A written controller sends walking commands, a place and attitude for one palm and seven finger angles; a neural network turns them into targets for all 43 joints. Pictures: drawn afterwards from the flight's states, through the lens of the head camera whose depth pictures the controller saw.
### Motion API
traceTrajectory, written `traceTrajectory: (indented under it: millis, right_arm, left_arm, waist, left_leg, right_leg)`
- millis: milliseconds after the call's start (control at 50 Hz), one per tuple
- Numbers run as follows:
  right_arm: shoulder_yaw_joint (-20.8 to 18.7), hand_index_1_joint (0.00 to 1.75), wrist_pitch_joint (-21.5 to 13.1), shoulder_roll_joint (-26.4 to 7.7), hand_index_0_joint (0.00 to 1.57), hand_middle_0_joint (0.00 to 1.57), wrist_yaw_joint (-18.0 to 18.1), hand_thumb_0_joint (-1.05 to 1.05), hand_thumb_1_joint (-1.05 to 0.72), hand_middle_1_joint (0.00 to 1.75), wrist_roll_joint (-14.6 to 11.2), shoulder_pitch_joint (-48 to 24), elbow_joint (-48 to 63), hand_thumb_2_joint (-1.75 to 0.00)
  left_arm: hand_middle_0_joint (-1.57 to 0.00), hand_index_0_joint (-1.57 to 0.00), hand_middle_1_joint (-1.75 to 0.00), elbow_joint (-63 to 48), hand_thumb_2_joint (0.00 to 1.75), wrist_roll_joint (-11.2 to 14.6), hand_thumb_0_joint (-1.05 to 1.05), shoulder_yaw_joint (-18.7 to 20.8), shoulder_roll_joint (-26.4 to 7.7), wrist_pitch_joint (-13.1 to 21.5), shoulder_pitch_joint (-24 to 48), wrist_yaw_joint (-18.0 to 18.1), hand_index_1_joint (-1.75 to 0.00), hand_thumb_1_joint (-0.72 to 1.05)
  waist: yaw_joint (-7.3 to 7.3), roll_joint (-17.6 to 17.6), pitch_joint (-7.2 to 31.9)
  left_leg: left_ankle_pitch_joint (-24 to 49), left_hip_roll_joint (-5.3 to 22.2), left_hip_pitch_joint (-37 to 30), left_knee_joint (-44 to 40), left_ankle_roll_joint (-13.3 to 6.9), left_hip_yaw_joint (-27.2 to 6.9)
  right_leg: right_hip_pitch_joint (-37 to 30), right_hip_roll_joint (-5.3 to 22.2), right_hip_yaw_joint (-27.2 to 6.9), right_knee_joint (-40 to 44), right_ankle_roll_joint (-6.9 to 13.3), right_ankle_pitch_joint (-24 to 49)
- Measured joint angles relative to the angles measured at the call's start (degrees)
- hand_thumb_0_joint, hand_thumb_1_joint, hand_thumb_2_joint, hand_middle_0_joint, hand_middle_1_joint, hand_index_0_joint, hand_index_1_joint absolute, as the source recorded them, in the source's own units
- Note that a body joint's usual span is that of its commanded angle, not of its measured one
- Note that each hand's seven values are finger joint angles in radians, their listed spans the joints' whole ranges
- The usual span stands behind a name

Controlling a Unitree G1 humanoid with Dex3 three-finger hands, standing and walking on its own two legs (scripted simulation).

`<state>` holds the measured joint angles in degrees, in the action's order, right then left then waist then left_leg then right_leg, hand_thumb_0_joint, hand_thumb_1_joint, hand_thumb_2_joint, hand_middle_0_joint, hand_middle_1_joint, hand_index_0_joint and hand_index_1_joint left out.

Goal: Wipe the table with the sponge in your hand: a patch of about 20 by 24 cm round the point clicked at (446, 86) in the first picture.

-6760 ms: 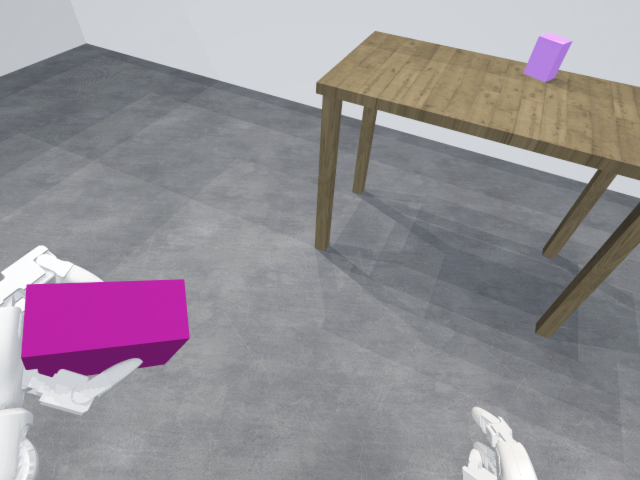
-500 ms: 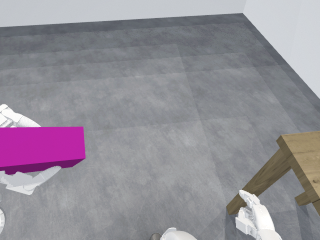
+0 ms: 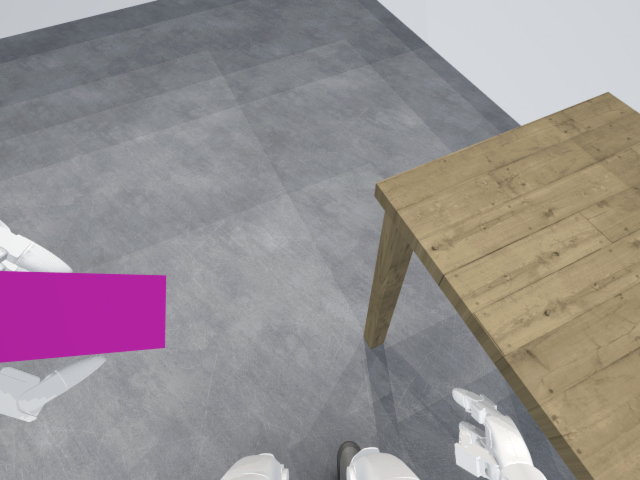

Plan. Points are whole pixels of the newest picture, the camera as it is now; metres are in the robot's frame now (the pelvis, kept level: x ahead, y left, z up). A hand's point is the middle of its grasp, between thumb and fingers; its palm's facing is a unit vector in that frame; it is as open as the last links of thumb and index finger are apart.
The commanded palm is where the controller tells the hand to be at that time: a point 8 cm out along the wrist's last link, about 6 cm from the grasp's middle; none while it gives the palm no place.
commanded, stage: turn to face it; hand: left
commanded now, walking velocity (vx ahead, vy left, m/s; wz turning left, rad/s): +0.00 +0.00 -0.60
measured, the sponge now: (93, 318) +0.23 +0.20 +0.17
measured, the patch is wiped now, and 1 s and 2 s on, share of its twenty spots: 0.00 0.00 0.00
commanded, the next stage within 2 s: none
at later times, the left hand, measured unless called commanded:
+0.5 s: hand (242, 316) +0.24 +0.07 +0.17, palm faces +0.10 -0.88 -0.47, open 10.1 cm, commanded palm +0.17 +0.15 +0.19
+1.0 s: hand (331, 352) +0.21 +0.00 +0.17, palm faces -0.15 -0.90 -0.42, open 10.1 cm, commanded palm +0.18 +0.07 +0.19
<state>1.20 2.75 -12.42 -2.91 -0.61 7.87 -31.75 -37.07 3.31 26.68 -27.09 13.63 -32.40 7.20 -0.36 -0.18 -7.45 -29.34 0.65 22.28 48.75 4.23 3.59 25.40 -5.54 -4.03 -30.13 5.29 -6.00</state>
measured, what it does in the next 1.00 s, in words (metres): walks backwards, turning right: left foot, then right foot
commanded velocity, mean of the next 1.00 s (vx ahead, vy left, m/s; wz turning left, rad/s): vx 0.00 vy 0.00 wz -0.60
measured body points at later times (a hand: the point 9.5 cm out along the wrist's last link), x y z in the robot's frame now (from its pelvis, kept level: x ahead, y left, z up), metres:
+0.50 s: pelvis -0.06 -0.07 -0.01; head +0.00 -0.11 +0.43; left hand +0.22 +0.12 +0.20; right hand +0.10 -0.25 -0.11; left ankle -0.06 +0.10 -0.67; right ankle -0.03 -0.16 -0.73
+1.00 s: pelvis -0.11 -0.06 +0.00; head -0.07 -0.10 +0.45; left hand +0.21 +0.05 +0.19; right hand -0.05 -0.30 -0.10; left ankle -0.03 +0.06 -0.73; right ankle -0.17 -0.17 -0.69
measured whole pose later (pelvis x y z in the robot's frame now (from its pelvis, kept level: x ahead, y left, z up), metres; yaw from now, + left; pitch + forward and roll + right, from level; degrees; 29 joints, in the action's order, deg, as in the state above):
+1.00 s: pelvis -0.11 -0.06 +0.00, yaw -36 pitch -1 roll -1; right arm 5.5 1.2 -8.0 -2.7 -0.8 9.6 -29.4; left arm -30.3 1.5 17.7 -19.8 4.8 -22.1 7.8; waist 4.7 2.3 -7.3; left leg -16.8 10.8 12.5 32.0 3.1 13.0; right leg 22.8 2.2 4.3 -49.1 -3.9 -25.0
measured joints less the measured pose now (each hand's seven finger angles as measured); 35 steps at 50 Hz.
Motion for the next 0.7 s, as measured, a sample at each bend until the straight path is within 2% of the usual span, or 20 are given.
traceTrajectory:
  millis: [100,120,140,180,220,260,320,360,380,400,420,460,520,560,600,700]
  right_arm:
    - [0.6,0.30,1.5,0.6,0.27,0.20,0.2,0.01,-0.91,0.30,-0.3,0.1,0.2,-0.90]
    - [0.6,0.30,1.6,0.9,0.27,0.20,0.6,0.01,-0.91,0.30,-0.2,-0.1,0.1,-0.90]
    - [0.7,0.30,1.7,1.2,0.27,0.20,0.9,0.01,-0.91,0.30,0.0,-0.2,0.3,-0.90]
    - [0.8,0.30,1.2,1.8,0.26,0.20,1.7,0.01,-0.91,0.30,0.2,-0.1,0.5,-0.90]
    - [0.8,0.30,0.6,2.7,0.26,0.20,2.2,0.01,-0.91,0.30,-0.1,0.4,0.6,-0.90]
    - [1.0,0.30,-0.3,3.2,0.26,0.20,2.2,0.01,-0.91,0.30,-0.6,1.2,0.9,-0.90]
    - [2.2,0.30,-2.5,3.8,0.26,0.20,1.7,0.01,-0.91,0.30,-0.7,2.0,1.6,-0.90]
    - [3.6,0.30,-4.2,4.4,0.27,0.20,1.0,0.01,-0.91,0.30,-0.4,2.4,2.6,-0.90]
    - [4.6,0.30,-5.1,4.7,0.28,0.20,0.5,0.01,-0.91,0.30,-0.2,2.4,3.4,-0.90]
    - [5.4,0.30,-5.8,4.6,0.30,0.20,0.0,0.01,-0.91,0.30,0.0,1.7,3.7,-0.90]
    - [6.1,0.30,-6.0,4.5,0.31,0.20,-0.3,0.01,-0.91,0.30,0.3,0.5,3.6,-0.90]
    - [7.3,0.30,-5.0,4.8,0.34,0.20,-1.1,0.01,-0.91,0.30,0.8,-2.2,2.9,-0.90]
    - [8.7,0.30,-2.3,5.8,0.34,0.20,-1.9,0.01,-0.91,0.30,1.7,-4.7,2.6,-0.90]
    - [8.6,0.30,-1.0,6.3,0.33,0.20,-2.2,0.01,-0.91,0.30,1.7,-4.7,2.9,-0.90]
    - [8.2,0.30,0.0,6.1,0.33,0.20,-2.5,0.01,-0.91,0.30,1.5,-4.0,3.0,-0.90]
    - [6.9,0.30,2.0,4.2,0.35,0.20,-2.0,0.01,-0.91,0.30,0.9,-2.2,1.8,-0.90]
  left_arm:
    - [-0.74,-0.74,-1.36,1.2,1.00,-0.4,-0.01,-1.3,1.5,-1.1,0.8,0.0,-1.36,-0.48]
    - [-0.74,-0.74,-1.36,2.3,1.00,-0.4,-0.01,-1.7,1.9,-1.4,1.8,-0.1,-1.36,-0.48]
    - [-0.74,-0.74,-1.36,3.5,1.00,-0.5,-0.01,-2.2,2.5,-1.8,2.9,-0.2,-1.36,-0.48]
    - [-0.74,-0.74,-1.36,5.9,1.00,-1.4,-0.01,-3.1,3.8,-2.9,4.9,-0.3,-1.36,-0.48]
    - [-0.74,-0.74,-1.36,8.1,1.00,-2.0,-0.01,-3.8,5.2,-3.8,5.9,-0.3,-1.36,-0.48]
    - [-0.74,-0.74,-1.36,9.2,1.00,-2.0,-0.01,-4.9,7.0,-5.0,6.4,-0.1,-1.36,-0.48]
    - [-0.74,-0.74,-1.36,9.3,1.00,-1.8,-0.01,-6.8,8.3,-5.8,7.7,0.4,-1.36,-0.48]
    - [-0.74,-0.74,-1.36,8.8,1.00,-2.0,-0.01,-7.4,7.3,-5.9,9.6,0.5,-1.36,-0.48]
    - [-0.74,-0.74,-1.36,8.6,1.00,-2.1,-0.01,-7.6,6.6,-5.9,11.0,0.5,-1.36,-0.48]
    - [-0.74,-0.74,-1.36,8.6,1.00,-2.2,-0.01,-7.9,6.4,-5.7,12.7,0.4,-1.36,-0.48]
    - [-0.74,-0.74,-1.36,8.6,1.00,-2.2,-0.01,-8.1,6.3,-5.4,14.2,0.3,-1.36,-0.48]
    - [-0.74,-0.74,-1.36,7.7,1.00,-1.5,-0.01,-8.0,5.9,-5.3,15.4,-0.1,-1.36,-0.48]
    - [-0.74,-0.74,-1.36,4.1,1.00,0.0,-0.01,-5.9,4.4,-4.4,11.1,-0.5,-1.36,-0.48]
    - [-0.74,-0.74,-1.36,1.4,1.00,0.6,-0.01,-4.4,3.2,-3.6,6.5,-0.6,-1.36,-0.48]
    - [-0.74,-0.74,-1.36,-0.8,1.00,0.6,-0.01,-3.2,1.9,-3.1,2.9,-0.6,-1.36,-0.48]
    - [-0.74,-0.74,-1.36,-2.4,1.00,-0.1,-0.01,-1.9,0.6,-3.3,0.3,0.0,-1.36,-0.48]
  waist:
    - [2.20,-0.8,3.4]
    - [2.56,-1.6,3.3]
    - [2.98,-1.9,3.1]
    - [3.89,-1.9,2.7]
    - [4.60,-1.0,2.8]
    - [5.48,0.6,3.1]
    - [6.39,2.7,2.4]
    - [6.25,3.2,1.6]
    - [5.93,3.4,1.0]
    - [5.22,4.5,-0.2]
    - [4.33,4.6,-1.2]
    - [3.22,3.4,-2.9]
    - [2.06,1.8,-3.6]
    - [1.41,1.4,-3.2]
    - [1.43,1.0,-2.3]
    - [3.32,0.2,0.5]
  left_leg:
    - [2.9,-0.3,-7.0,-16.4,-2.0,0.6]
    - [6.7,-0.5,-7.7,-18.4,-2.6,1.3]
    - [11.1,0.0,-8.2,-19.2,-3.3,2.4]
    - [13.1,0.9,-8.9,-18.5,-3.3,3.8]
    - [11.6,2.4,-9.9,-17.5,-2.5,4.7]
    - [10.5,4.5,-10.7,-16.7,-1.6,5.7]
    - [9.4,8.2,-11.4,-14.9,0.2,7.3]
    - [8.0,10.6,-10.4,-11.8,1.6,7.6]
    - [6.9,11.9,-9.3,-9.3,2.3,7.3]
    - [6.1,13.2,-7.8,-6.0,1.6,5.8]
    - [2.6,12.4,-5.4,-1.2,1.2,3.3]
    - [-1.5,8.7,-0.9,9.2,0.8,-0.2]
    - [-0.5,4.4,2.6,14.3,0.7,-1.4]
    - [0.6,2.9,2.9,10.6,0.8,-1.1]
    - [1.3,1.8,2.0,4.0,0.8,-0.5]
    - [6.1,0.6,-4.0,-13.9,-0.4,0.2]
  right_leg:
    - [1.2,-2.1,-2.1,3.0,0.0,3.6]
    - [1.5,-2.1,-2.6,2.3,-0.6,3.4]
    - [2.2,-2.3,-3.0,0.2,-1.9,0.1]
    - [5.3,-1.9,-1.3,-11.4,-4.9,-9.6]
    - [7.6,-0.2,1.5,-24.7,-6.8,-14.2]
    - [6.9,2.4,3.9,-29.3,-7.9,-16.8]
    - [1.4,5.8,6.4,-21.9,-8.7,-18.2]
    - [-3.4,6.9,7.1,-13.7,-8.8,-14.8]
    - [-5.1,6.7,7.3,-10.4,-7.8,-12.0]
    - [-4.9,5.4,8.1,-10.8,-5.8,-11.4]
    - [-4.1,4.7,8.5,-11.8,-3.9,-11.8]
    - [-3.0,4.1,7.6,-11.4,-1.7,-11.5]
    - [-2.3,2.6,4.8,-6.7,-0.9,-7.5]
    - [-2.1,1.7,3.3,-3.4,-0.7,-5.0]
    - [-1.9,1.0,2.0,-1.0,-0.7,-3.2]
    - [-1.0,-0.4,-0.9,1.1,-1.3,-0.6]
